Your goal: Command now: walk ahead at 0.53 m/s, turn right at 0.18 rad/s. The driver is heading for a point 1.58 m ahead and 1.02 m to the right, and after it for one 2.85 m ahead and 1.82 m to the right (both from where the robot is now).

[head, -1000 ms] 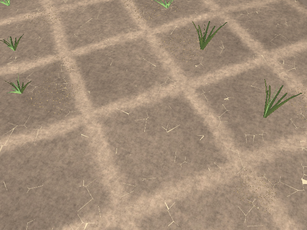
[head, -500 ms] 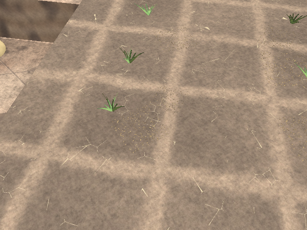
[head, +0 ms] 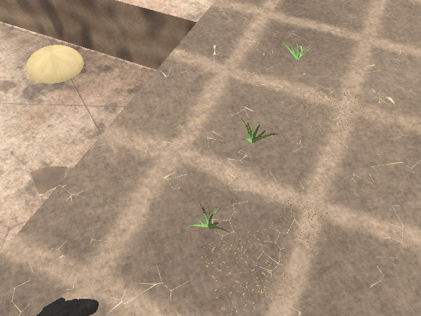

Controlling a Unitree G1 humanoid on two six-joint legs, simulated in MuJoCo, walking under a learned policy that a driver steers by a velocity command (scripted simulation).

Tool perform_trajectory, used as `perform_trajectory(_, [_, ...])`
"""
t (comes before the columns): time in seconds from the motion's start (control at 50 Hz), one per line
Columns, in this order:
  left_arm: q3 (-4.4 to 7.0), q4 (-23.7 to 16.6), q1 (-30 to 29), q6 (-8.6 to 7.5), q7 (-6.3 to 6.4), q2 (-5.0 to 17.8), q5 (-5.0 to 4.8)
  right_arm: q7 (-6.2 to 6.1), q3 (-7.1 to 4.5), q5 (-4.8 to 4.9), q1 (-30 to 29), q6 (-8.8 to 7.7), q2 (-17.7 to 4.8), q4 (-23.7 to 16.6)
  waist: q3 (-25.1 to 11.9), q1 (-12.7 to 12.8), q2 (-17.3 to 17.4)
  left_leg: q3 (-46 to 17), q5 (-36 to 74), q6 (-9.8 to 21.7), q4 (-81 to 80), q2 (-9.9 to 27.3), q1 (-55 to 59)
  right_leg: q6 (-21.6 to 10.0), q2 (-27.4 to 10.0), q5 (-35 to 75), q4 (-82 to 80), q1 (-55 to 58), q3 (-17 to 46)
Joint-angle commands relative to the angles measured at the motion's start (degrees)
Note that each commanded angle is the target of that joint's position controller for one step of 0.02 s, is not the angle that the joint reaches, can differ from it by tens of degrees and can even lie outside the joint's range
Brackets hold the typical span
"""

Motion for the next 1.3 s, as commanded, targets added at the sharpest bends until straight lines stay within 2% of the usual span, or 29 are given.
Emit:
perform_trajectory(0.02, [-0.14, -2.0, -3.5, -0.85, -2.04, 0.6, -0.97, -1.48, -2.17, 0.19, 0.6, -1.3, -9.3, -1.1, 0.2, -2.4, 3.5, 1.7, 31.8, 0.6, -8.0, 10.5, -12.6, -0.9, 5.9, 18.5, -13.4, 17.7, -6.3])
perform_trajectory(0.06, [0.86, -3.0, -4.4, -0.84, -3.38, 3.0, -1.57, -1.95, -2.32, -0.12, 0.0, -0.59, -9.8, -0.3, -0.2, -2.3, 5.6, 2.2, 32.8, -1.1, -4.2, 12.7, -5.5, -2.5, 7.2, 18.1, -17.6, 15.8, -5.4])
perform_trajectory(0.1, [2.8, -2.4, 1.6, -0.69, -4.53, 6.9, -0.89, -2.78, -2.9, -0.52, -2.9, 0.76, -11.5, -1.4, -4.9, 1.3, 6.9, 2.6, 45.9, -3.3, 5.1, 14.0, 1.3, -3.8, 10.9, 10.1, -16.9, 18.5, -7.4])
perform_trajectory(0.14, [4.79, 1.7, 20.3, 0.18, -4.18, 10.2, -1.2, -3.37, -3.14, -1.36, -9.3, 2.29, -11.9, -3.9, -11.6, 11.5, 7.8, 3.8, 54.9, -5.5, 27.5, 13.6, -2.6, -5.6, 12.2, 4.2, -15.6, 33.9, -6.6])
perform_trajectory(0.16, [5.09, 1.9, 23.8, 0.58, -3.17, 12.8, -0.83, -2.74, -2.28, -2.38, -7.1, 2.24, -8.2, -5.4, -14.7, 10.4, -6.0, 6.2, 20.0, -8.2, 52.4, 5.8, -13.1, -9.3, 4.6, 23.6, -15.3, 45.1, 3.2])
perform_trajectory(0.18, [4.45, -1.7, 17.0, 0.56, -2.7, 14.7, 1.56, -1.17, -0.62, -1.92, 6.7, 2.09, -2.1, -6.1, -22.2, 0.6, -17.9, -2.2, -21.9, -12.7, 72.2, -2.9, -34.1, -22.5, -9.6, 29.4, -16.4, 61.7, 35.6])
perform_trajectory(0.2, [5.37, -4.9, 12.5, 1.8, -2.06, 14.1, 1.25, 0.1, -0.93, -0.29, 7.3, 1.61, -8.7, -5.7, -31.0, 3.8, -9.6, -10.2, -15.7, -10.5, 75.6, 0.3, -35.6, -24.1, -11.4, 2.3, -25.1, 63.2, 45.6])
perform_trajectory(0.22, [4.78, -6.6, 9.9, 3.15, -1.27, 11.0, 0.29, 0.29, -1.7, 0.36, -2.3, 1.89, -11.8, -7.7, -23.3, 5.7, -0.5, -9.3, -10.4, -8.6, 70.5, 2.8, -37.4, -20.8, -7.9, -17.9, -28.3, 53.9, 40.8])
perform_trajectory(0.24, [3.99, -7.0, 7.5, 4.17, -0.85, 9.1, -0.67, -0.17, -1.67, -0.14, -7.5, 2.52, -11.0, -9.4, -14.3, 3.9, 6.9, -8.2, -7.2, -8.0, 64.9, 4.4, -38.5, -18.2, -5.4, -26.7, -31.4, 42.3, 37.1])
perform_trajectory(0.3, [3.97, -8.2, 2.9, 5.23, -0.17, 8.6, -0.53, -1.39, -1.75, -1.18, -7.1, 4.48, -9.5, -9.3, -6.7, -0.2, 3.6, -7.5, -4.1, -8.4, 48.7, 6.9, -31.0, -14.3, 3.1, -23.6, -34.2, 24.6, 28.0])
perform_trajectory(0.38, [5.05, -6.7, 6.2, 6.62, 1.29, 10.7, -1.25, -2.93, -1.45, -1.65, -9.3, 4.05, -7.0, -8.7, -11.4, 1.4, 0.8, -7.0, -1.1, -11.9, 36.9, 5.2, -29.4, -14.1, 4.8, -1.5, -28.9, 26.5, 23.5])
perform_trajectory(0.5, [5.77, -7.5, 5.2, 9.79, 3.09, 10.9, -2.29, -3.07, -2.39, -0.16, -16.2, 3.79, -7.9, -9.1, -9.2, 4.2, -5.5, -9.3, 5.2, -12.4, 24.8, 3.9, -29.9, -10.0, 7.6, -23.8, -29.2, 29.2, 27.9])
perform_trajectory(0.64, [6.56, -9.0, 3.8, 10.62, 2.75, 10.3, -2.3, -1.32, -4.18, 0.85, -15.8, 0.95, -10.2, -7.3, -8.5, 3.5, -8.5, -9.4, 7.7, -10.0, 2.0, 3.7, -14.8, -8.4, 8.9, -16.3, -23.2, 31.9, 35.1])
perform_trajectory(0.66, [6.06, -9.1, 4.2, 10.66, 2.53, 8.8, -2.79, -1.37, -4.63, 0.8, -14.6, 0.97, -11.1, -6.7, -9.5, 3.0, -5.2, -10.2, 13.6, -8.4, -4.3, 7.8, -7.8, -6.5, 11.7, -25.1, -18.4, 28.7, 32.8])
perform_trajectory(0.68, [5.05, -8.2, 9.2, 10.84, 2.23, 5.3, -2.55, -1.72, -4.98, -0.17, -15.6, 1.7, -13.3, -7.6, -13.1, 5.7, 4.0, -18.2, 17.2, -3.3, -3.1, 19.4, 1.6, -4.1, 16.2, -40.5, -7.1, 22.0, 25.3])
perform_trajectory(0.7, [5.52, -9.9, 9.7, 10.5, 1.72, 7.1, -3.1, -1.78, -5.16, -2.2, -16.5, 2.74, -15.2, -8.6, -12.0, 7.0, 17.0, -28.4, 23.4, 4.5, -4.1, 28.2, 0.8, -1.4, 21.3, -45.1, 4.9, 12.4, 13.6])
perform_trajectory(0.72, [7.01, -9.5, 8.4, 9.74, 1.25, 13.1, -2.39, -1.87, -5.12, -2.33, -16.0, 2.72, -12.5, -9.0, -10.2, 5.2, 15.4, -30.3, 20.2, 7.0, -4.9, 30.2, -1.8, 1.3, 15.7, -40.1, 14.0, 9.1, 11.8])
perform_trajectory(0.74, [7.59, -8.1, 8.7, 9.97, 1.15, 14.6, -2.57, -2.29, -4.4, -1.56, -18.3, 2.99, -10.0, -9.8, -8.1, 5.3, 11.6, -23.6, 15.4, 5.1, -4.2, 26.6, -3.2, 2.3, 13.6, -35.4, 17.4, 8.3, 10.3])
perform_trajectory(0.78, [7.07, -6.2, 11.0, 11.17, 1.61, 12.2, -2.12, -3.26, -3.64, -0.49, -20.0, 4.03, -8.7, -10.7, -5.6, 4.9, 8.0, -15.3, 11.9, 2.2, -3.9, 21.8, -5.2, 3.7, 12.1, -29.5, 25.5, 6.3, 7.3])
perform_trajectory(0.84, [5.95, -7.7, 8.9, 11.2, 1.61, 9.4, -2.79, -3.83, -3.16, -1.41, -18.3, 4.88, -8.8, -10.4, -3.9, 3.1, 9.4, -7.3, 16.1, 3.3, -5.6, 19.9, -4.8, 5.2, 8.5, -25.9, 27.1, 3.5, 1.0])
perform_trajectory(1.02, [4.38, -9.9, 3.5, 10.59, 0.75, 5.3, -1.6, -2.65, -5.1, -1.21, -15.2, 5.51, -12.3, -7.7, -7.1, 0.1, 10.4, 1.5, 18.6, 6.1, -5.9, 25.5, 0.3, 5.7, 1.6, -25.2, 10.0, 8.9, -3.3])
perform_trajectory(1.12, [3.93, -9.3, 4.0, 10.79, 0.03, 4.0, -1.29, -0.94, -5.33, 1.37, -14.2, 5.25, -13.3, -5.7, -8.7, 1.7, 10.5, 1.7, 26.7, 5.6, -1.3, 26.9, -1.4, 1.2, 5.7, -28.1, -6.9, 21.0, -5.0])
perform_trajectory(1.16, [3.92, -6.2, 9.7, 10.48, -0.12, 3.7, -0.93, -0.59, -3.84, 2.82, -14.1, 5.08, -10.3, -4.0, -9.4, 5.0, 9.0, 3.4, 24.5, 1.6, 4.2, 24.3, -6.9, -2.6, 7.6, -15.8, -26.0, 34.6, -4.9])
perform_trajectory(1.18, [3.98, -5.3, 11.6, 10.26, 0.3, 5.5, -0.49, 0.21, -1.83, 1.46, -11.1, 4.39, -5.4, -2.9, -12.4, 4.3, 3.0, 6.4, 13.6, -3.7, 8.5, 20.6, -14.8, -3.8, 2.4, -3.6, -28.4, 47.1, 1.8])
perform_trajectory(1.2, [3.84, -6.3, 10.7, 10.15, 1.23, 9.1, 0.44, 1.81, 0.2, -2.26, -8.9, 3.6, -1.6, -4.2, -15.1, 1.6, -13.3, 9.3, -17.4, -9.5, 19.9, 15.2, -27.1, -9.0, -12.5, 22.6, -22.4, 56.3, 15.4])
perform_trajectory(1.22, [3.56, -6.5, 7.8, 9.29, 1.12, 7.3, 2.1, 1.23, -1.63, -0.34, -9.9, 4.17, -5.9, -3.4, -15.4, 4.1, -11.2, 3.7, -20.9, -11.6, 25.5, 14.7, -26.3, -17.1, -15.9, 11.8, -24.5, 43.9, 13.9])
perform_trajectory(1.24, [3.71, -6.6, 5.1, 8.41, 0.65, 7.2, 2.52, 0.53, -3.05, 1.75, -12.8, 4.95, -10.8, -3.4, -10.5, 5.0, -8.1, 2.3, -18.3, -11.8, 31.5, 13.8, -25.9, -16.6, -11.7, 4.8, -26.3, 39.3, 9.1])
perform_trajectory(1.26, [4.66, -5.7, 3.2, 7.9, 0.94, 9.4, 1.79, -0.21, -4.21, 2.56, -12.3, 5.62, -12.4, -3.1, -7.4, 4.4, -9.4, 2.6, -15.5, -11.8, 37.2, 12.2, -29.2, -15.1, -9.8, 1.5, -27.3, 37.4, 6.2])
perform_trajectory(1.3, [4.35, -5.6, -0.2, 7.51, 1.75, 8.3, 0.69, -1.64, -5.23, 2.02, -8.6, 7.33, -12.8, -1.4, -4.8, 3.0, -8.9, 0.3, -10.9, -12.6, 45.4, 11.4, -30.1, -13.5, -9.0, 1.6, -28.7, 33.4, 1.5])
Velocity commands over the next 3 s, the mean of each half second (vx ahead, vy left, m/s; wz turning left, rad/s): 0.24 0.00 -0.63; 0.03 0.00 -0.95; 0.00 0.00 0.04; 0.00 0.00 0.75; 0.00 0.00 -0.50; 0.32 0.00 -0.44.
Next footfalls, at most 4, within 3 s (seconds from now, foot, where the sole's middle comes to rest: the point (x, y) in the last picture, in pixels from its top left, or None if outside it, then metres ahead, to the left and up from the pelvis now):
0.14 right None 0.37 -0.12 -0.77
0.68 left None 0.49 0.03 -0.77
1.18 right None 0.26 -0.12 -0.77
1.64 left None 0.46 0.04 -0.77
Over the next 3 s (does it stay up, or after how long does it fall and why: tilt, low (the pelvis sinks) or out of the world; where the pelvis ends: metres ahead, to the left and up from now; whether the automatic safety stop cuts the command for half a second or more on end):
stays up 0.46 -0.12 0.00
